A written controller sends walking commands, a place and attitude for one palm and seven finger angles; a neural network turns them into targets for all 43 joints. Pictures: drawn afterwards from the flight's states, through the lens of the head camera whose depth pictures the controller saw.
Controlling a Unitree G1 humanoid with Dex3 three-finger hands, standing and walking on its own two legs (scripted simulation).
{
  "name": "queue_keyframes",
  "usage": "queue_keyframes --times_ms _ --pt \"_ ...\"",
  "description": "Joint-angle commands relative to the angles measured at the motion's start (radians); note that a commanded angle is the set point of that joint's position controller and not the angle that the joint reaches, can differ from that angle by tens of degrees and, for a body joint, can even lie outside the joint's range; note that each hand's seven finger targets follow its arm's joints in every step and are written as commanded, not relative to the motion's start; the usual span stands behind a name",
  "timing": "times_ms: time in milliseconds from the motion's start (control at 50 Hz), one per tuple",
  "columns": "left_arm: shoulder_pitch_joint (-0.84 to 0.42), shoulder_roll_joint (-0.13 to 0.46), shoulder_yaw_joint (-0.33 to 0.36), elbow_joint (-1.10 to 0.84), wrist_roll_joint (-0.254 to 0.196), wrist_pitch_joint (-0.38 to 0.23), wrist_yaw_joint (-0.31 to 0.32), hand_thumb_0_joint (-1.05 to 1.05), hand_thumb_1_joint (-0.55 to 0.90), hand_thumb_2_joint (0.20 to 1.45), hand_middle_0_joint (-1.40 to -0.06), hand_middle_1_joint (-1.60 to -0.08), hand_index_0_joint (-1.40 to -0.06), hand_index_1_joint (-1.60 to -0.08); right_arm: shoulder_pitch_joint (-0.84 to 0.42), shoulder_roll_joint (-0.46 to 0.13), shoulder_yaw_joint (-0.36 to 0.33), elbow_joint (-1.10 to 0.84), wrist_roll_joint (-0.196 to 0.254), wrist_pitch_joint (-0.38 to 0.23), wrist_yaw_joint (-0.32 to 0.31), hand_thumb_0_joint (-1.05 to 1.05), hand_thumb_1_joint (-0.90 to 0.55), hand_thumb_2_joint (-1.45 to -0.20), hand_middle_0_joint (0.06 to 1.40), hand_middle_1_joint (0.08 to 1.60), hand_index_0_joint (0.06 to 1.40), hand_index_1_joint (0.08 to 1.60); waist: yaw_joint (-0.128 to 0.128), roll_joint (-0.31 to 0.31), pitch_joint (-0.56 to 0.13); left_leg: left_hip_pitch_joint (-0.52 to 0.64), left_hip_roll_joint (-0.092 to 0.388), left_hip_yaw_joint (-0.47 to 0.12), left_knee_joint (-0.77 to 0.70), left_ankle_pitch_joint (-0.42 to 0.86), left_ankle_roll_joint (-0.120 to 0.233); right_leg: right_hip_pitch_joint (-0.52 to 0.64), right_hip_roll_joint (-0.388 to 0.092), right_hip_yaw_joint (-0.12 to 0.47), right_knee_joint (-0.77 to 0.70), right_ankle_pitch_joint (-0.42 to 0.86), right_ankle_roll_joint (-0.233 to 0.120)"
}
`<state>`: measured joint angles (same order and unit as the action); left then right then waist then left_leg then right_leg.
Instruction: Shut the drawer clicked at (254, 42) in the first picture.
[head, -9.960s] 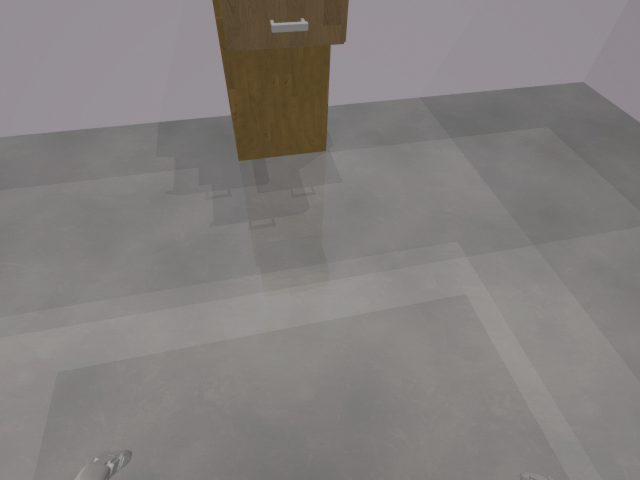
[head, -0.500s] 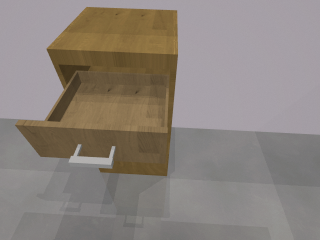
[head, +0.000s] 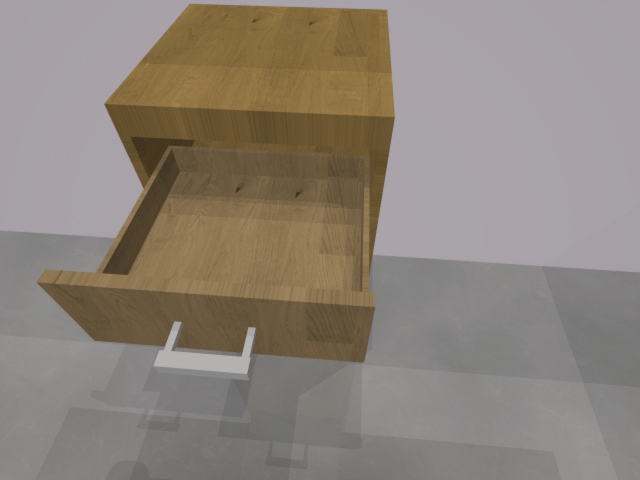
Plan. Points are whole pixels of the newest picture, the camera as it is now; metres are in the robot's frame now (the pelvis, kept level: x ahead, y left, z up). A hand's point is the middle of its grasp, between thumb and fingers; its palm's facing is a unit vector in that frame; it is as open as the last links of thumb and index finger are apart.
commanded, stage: come to a stop and stand still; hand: left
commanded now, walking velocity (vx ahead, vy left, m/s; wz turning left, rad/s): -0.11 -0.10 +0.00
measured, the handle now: (208, 349) +0.27 +0.17 +0.00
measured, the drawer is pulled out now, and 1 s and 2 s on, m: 0.30 0.30 0.30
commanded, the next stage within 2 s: look again from close up in 1.28 s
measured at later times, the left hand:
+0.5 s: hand out of the picture +0.03 +0.17 -0.16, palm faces -0.01 -0.97 -0.23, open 7.3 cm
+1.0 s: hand out of the picture +0.04 +0.20 -0.17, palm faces +0.01 -0.98 -0.20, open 7.4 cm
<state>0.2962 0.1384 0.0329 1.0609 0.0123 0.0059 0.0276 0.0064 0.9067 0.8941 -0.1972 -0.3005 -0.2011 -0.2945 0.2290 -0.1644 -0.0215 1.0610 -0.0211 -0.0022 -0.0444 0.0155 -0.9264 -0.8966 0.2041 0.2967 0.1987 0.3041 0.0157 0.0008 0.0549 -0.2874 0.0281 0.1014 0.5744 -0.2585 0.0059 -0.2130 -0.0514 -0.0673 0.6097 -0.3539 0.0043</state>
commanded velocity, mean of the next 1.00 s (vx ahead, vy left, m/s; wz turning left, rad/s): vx -0.01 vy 0.00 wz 0.00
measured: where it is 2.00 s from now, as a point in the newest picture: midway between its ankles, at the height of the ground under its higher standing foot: outside the picture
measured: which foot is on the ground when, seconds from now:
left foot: down 0.00-1.00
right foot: down 0.00-1.00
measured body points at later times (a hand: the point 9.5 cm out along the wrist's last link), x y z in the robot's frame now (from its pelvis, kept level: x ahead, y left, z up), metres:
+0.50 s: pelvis -0.01 -0.01 +0.01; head +0.01 -0.02 +0.46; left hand +0.03 +0.22 -0.14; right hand +0.00 -0.24 -0.15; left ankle +0.03 +0.12 -0.73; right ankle -0.03 -0.11 -0.73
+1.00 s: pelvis +0.02 +0.02 +0.01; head +0.03 +0.03 +0.46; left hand +0.04 +0.25 -0.15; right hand +0.03 -0.21 -0.15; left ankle +0.02 +0.12 -0.73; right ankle -0.03 -0.11 -0.73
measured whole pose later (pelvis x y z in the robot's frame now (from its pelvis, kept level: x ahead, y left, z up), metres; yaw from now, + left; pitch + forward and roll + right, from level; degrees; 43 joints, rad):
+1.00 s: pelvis +0.02 +0.02 +0.01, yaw -1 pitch +0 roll +0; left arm 0.28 0.17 -0.01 1.03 0.01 0.01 0.04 0.01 0.90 0.89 -0.20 -0.30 -0.20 -0.29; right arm 0.29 -0.17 0.01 1.05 -0.01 -0.02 -0.02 0.02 -0.92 -0.90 0.21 0.30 0.20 0.30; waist 0.00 -0.01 0.02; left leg -0.24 0.00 0.09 0.53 -0.29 0.03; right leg -0.18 -0.06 -0.05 0.52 -0.35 0.03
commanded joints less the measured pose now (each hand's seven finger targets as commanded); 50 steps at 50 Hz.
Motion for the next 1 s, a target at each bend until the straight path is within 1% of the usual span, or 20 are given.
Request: queue_keyframes --times_ms 0,60,120,200,240,400,440,460,480,500,520,540,580,620,640,700,840,900,920,980 --pt "0.085 0.094 0.013 -0.042 0.012 0.000 0.007 0.000 0.900 0.900 -0.200 -0.300 -0.200 -0.300 0.051 -0.092 -0.040 -0.045 0.005 0.009 -0.007 0.000 -0.900 -0.900 0.200 0.300 0.200 0.300 -0.032 -0.106 -0.042 0.103 0.110 -0.079 -0.052 0.328 0.024 -0.047 -0.076 0.102 -0.131 0.510 -0.047" --pt "0.063 0.108 0.019 -0.079 0.014 0.005 0.010 0.000 0.900 0.900 -0.200 -0.300 -0.200 -0.300 0.058 -0.097 -0.046 -0.048 0.005 0.011 -0.007 0.000 -0.900 -0.900 0.200 0.300 0.200 0.300 -0.033 -0.064 -0.071 0.113 0.119 -0.077 -0.055 0.392 0.025 -0.034 -0.072 0.096 -0.108 0.542 -0.043" --pt "0.055 0.122 0.020 -0.098 0.013 0.003 0.011 0.000 0.900 0.900 -0.200 -0.300 -0.200 -0.300 0.036 -0.099 -0.044 -0.059 0.004 0.011 0.001 0.000 -0.900 -0.900 0.200 0.300 0.200 0.300 -0.023 -0.016 -0.116 0.117 0.124 -0.084 -0.070 0.354 0.029 -0.002 -0.062 0.102 -0.120 0.476 -0.038" --pt "0.010 0.133 0.018 -0.098 0.011 -0.001 0.011 0.000 0.900 0.900 -0.200 -0.300 -0.200 -0.300 0.001 -0.078 -0.035 -0.070 0.003 0.018 0.012 0.000 -0.900 -0.900 0.200 0.300 0.200 0.300 -0.025 -0.031 -0.079 0.095 0.093 -0.072 -0.085 0.155 0.007 -0.043 -0.090 0.145 -0.192 0.330 -0.053" --pt "-0.019 0.137 0.012 -0.095 0.010 -0.003 0.009 0.000 0.900 0.900 -0.200 -0.300 -0.200 -0.300 -0.003 -0.072 -0.030 -0.062 0.001 0.021 0.018 0.000 -0.900 -0.900 0.200 0.300 0.200 0.300 -0.030 -0.016 -0.036 0.097 0.087 -0.076 -0.122 0.067 0.001 -0.084 -0.086 0.151 -0.241 0.190 -0.051" --pt "-0.028 0.129 0.002 -0.056 0.006 -0.015 0.005 0.000 0.900 0.900 -0.200 -0.300 -0.200 -0.300 0.032 -0.078 -0.011 -0.015 0.000 0.011 0.026 0.000 -0.900 -0.900 0.200 0.300 0.200 0.300 -0.026 -0.012 0.006 0.096 0.091 -0.099 -0.204 0.041 -0.003 -0.077 -0.064 0.135 -0.305 0.062 -0.036" --pt "-0.015 0.123 -0.001 -0.043 0.005 -0.017 0.005 0.000 0.900 0.900 -0.200 -0.300 -0.200 -0.300 0.042 -0.080 -0.008 -0.001 0.001 0.005 0.024 0.000 -0.900 -0.900 0.200 0.300 0.200 0.300 -0.022 0.008 -0.011 0.111 0.095 -0.105 -0.218 0.060 0.002 -0.055 -0.058 0.128 -0.303 0.095 -0.034" --pt "0.076 0.168 -0.003 -0.037 0.014 -0.029 0.044 0.000 0.900 0.900 -0.200 -0.300 -0.200 -0.300 -0.019 -0.133 -0.024 -0.074 0.015 -0.005 0.027 0.000 -0.900 -0.900 0.200 0.300 0.200 0.300 0.013 -0.132 0.015 -0.006 0.085 -0.056 0.021 0.031 -0.026 -0.014 -0.121 0.178 -0.288 0.452 0.005" --pt "-0.010 0.197 -0.009 -0.087 0.009 -0.041 0.036 0.000 0.900 0.900 -0.200 -0.300 -0.200 -0.300 0.051 -0.069 -0.010 -0.089 0.008 0.007 0.042 0.000 -0.900 -0.900 0.200 0.300 0.200 0.300 -0.049 -0.145 -0.056 -0.012 0.048 -0.055 0.070 -0.109 -0.018 -0.036 -0.179 0.200 -0.330 0.147 -0.065" --pt "-0.052 0.186 -0.007 -0.105 0.009 -0.042 0.029 0.000 0.900 0.900 -0.200 -0.300 -0.200 -0.300 0.068 -0.069 -0.010 -0.071 0.002 0.009 0.045 0.000 -0.900 -0.900 0.200 0.300 0.200 0.300 -0.057 -0.054 -0.034 0.013 0.042 -0.053 0.088 -0.101 -0.011 -0.109 -0.165 0.196 -0.344 -0.033 -0.104" --pt "-0.071 0.200 -0.004 -0.116 0.006 -0.039 0.026 0.000 0.900 0.900 -0.200 -0.300 -0.200 -0.300 0.100 -0.066 -0.011 -0.070 -0.003 0.012 0.048 0.000 -0.900 -0.900 0.200 0.300 0.200 0.300 -0.073 -0.004 -0.077 0.061 0.038 -0.041 0.024 -0.060 -0.011 -0.112 -0.155 0.176 -0.312 -0.074 -0.116" --pt "-0.060 0.190 -0.004 -0.124 0.004 -0.042 0.026 0.000 0.900 0.900 -0.200 -0.300 -0.200 -0.300 0.120 -0.072 -0.010 -0.073 -0.004 0.004 0.048 0.000 -0.900 -0.900 0.200 0.300 0.200 0.300 -0.072 0.017 -0.080 0.065 0.031 -0.059 -0.005 -0.012 -0.004 -0.108 -0.117 0.150 -0.253 -0.032 -0.100" --pt "-0.041 0.151 -0.011 -0.118 -0.001 -0.040 0.024 0.000 0.900 0.900 -0.200 -0.300 -0.200 -0.300 0.127 -0.088 -0.003 -0.074 -0.001 -0.014 0.041 0.000 -0.900 -0.900 0.200 0.300 0.200 0.300 -0.050 0.028 -0.061 0.027 0.077 -0.108 -0.077 0.081 0.023 -0.071 -0.055 0.095 -0.165 0.078 -0.068" --pt "-0.001 0.138 -0.016 -0.103 -0.001 -0.026 0.021 0.000 0.900 0.900 -0.200 -0.300 -0.200 -0.300 0.105 -0.103 -0.002 -0.079 0.001 -0.020 0.035 0.000 -0.900 -0.900 0.200 0.300 0.200 0.300 -0.021 0.112 -0.027 -0.017 0.109 -0.164 -0.133 0.112 0.048 -0.041 -0.026 0.068 -0.129 0.064 -0.046" --pt "0.017 0.132 -0.018 -0.094 0.000 -0.025 0.022 0.000 0.900 0.900 -0.200 -0.300 -0.200 -0.300 0.099 -0.109 0.000 -0.081 0.003 -0.021 0.032 0.000 -0.900 -0.900 0.200 0.300 0.200 0.300 -0.012 0.099 -0.023 -0.028 0.113 -0.183 -0.138 0.141 0.057 -0.023 -0.015 0.061 -0.124 0.069 -0.042" --pt "0.036 0.126 -0.024 -0.081 -0.001 -0.024 0.021 0.000 0.900 0.900 -0.200 -0.300 -0.200 -0.300 0.107 -0.105 0.006 -0.077 0.007 -0.025 0.028 0.000 -0.900 -0.900 0.200 0.300 0.200 0.300 -0.012 0.008 -0.015 -0.014 0.092 -0.159 -0.127 0.149 0.054 -0.010 -0.029 0.070 -0.143 0.117 -0.044" --pt "0.041 0.123 -0.024 -0.080 0.001 -0.017 0.020 0.000 0.900 0.900 -0.200 -0.300 -0.200 -0.300 0.118 -0.111 0.004 -0.058 0.009 -0.029 0.024 0.000 -0.900 -0.900 0.200 0.300 0.200 0.300 -0.011 0.013 -0.015 0.035 0.099 -0.170 -0.167 0.177 0.061 -0.017 -0.033 0.055 -0.146 0.117 -0.030" --pt "0.048 0.127 -0.024 -0.077 0.001 -0.020 0.020 0.000 0.900 0.900 -0.200 -0.300 -0.200 -0.300 0.116 -0.108 0.006 -0.051 0.010 -0.031 0.023 0.000 -0.900 -0.900 0.200 0.300 0.200 0.300 -0.014 -0.010 -0.041 0.074 0.089 -0.150 -0.147 0.232 0.056 -0.002 -0.048 0.064 -0.158 0.172 -0.031" --pt "0.044 0.132 -0.023 -0.074 -0.001 -0.019 0.018 0.000 0.900 0.900 -0.200 -0.300 -0.200 -0.300 0.116 -0.111 0.005 -0.048 0.010 -0.033 0.023 0.000 -0.900 -0.900 0.200 0.300 0.200 0.300 -0.015 0.018 -0.044 0.088 0.092 -0.153 -0.156 0.257 0.057 -0.004 -0.046 0.061 -0.152 0.182 -0.030" --pt "0.047 0.133 -0.023 -0.074 0.000 -0.020 0.020 0.000 0.900 0.900 -0.200 -0.300 -0.200 -0.300 0.108 -0.113 0.007 -0.044 0.012 -0.032 0.021 0.000 -0.900 -0.900 0.200 0.300 0.200 0.300 -0.014 0.010 -0.054 0.106 0.089 -0.145 -0.144 0.290 0.054 0.009 -0.053 0.065 -0.164 0.209 -0.028"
